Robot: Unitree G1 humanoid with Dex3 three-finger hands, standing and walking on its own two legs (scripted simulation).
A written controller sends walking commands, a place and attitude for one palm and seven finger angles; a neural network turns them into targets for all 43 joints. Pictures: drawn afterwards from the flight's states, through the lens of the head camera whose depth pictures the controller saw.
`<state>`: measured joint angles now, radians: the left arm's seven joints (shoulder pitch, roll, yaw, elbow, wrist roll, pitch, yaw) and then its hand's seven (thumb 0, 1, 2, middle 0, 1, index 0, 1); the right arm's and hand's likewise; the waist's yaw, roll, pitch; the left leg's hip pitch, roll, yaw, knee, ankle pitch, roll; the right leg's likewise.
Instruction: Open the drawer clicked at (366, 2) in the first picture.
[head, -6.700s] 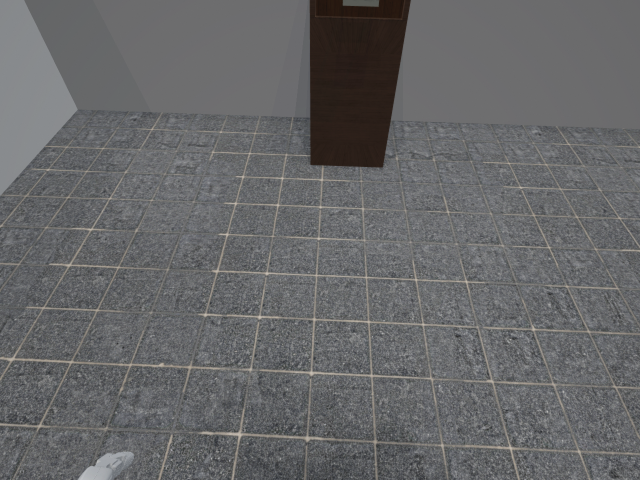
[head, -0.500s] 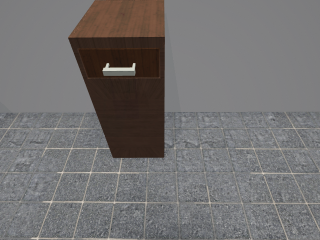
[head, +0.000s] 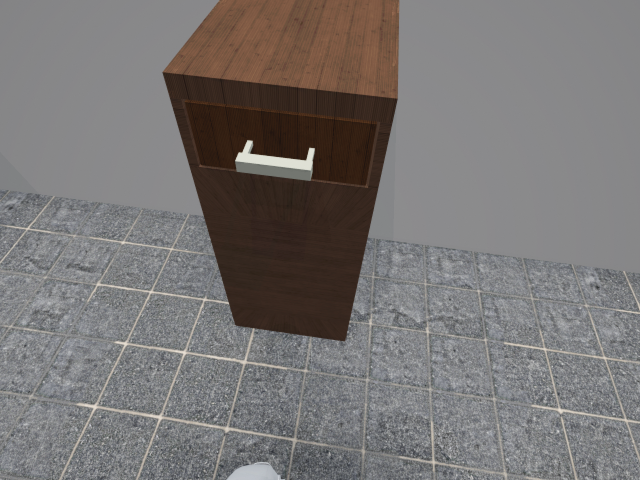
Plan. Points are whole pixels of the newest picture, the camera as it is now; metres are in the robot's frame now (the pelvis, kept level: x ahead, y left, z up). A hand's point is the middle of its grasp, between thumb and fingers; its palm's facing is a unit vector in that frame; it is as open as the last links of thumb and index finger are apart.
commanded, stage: take the last steps up to it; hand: left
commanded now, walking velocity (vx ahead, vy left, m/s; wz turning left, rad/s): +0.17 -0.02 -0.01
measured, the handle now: (277, 158) +0.61 +0.15 +0.03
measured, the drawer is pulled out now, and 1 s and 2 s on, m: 0.00 0.00 0.00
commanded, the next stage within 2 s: come to a stop and stand still in 0.04 s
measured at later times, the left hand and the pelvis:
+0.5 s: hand (216, 431) +0.20 +0.17 -0.15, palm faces -0.02 -0.96 -0.27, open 7.3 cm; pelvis +0.10 -0.02 +0.00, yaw -2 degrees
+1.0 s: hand out of the picture +0.08 +0.19 -0.15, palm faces +0.07 -0.96 -0.28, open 7.3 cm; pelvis +0.05 -0.02 +0.02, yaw -1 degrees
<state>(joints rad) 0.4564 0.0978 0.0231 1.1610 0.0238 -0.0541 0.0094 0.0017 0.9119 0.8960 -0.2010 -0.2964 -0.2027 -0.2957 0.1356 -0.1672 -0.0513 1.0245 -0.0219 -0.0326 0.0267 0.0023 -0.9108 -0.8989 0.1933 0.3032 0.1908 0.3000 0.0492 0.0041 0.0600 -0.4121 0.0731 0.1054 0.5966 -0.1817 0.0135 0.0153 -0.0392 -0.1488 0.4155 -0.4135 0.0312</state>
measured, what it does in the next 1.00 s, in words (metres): steps on the spot: right foot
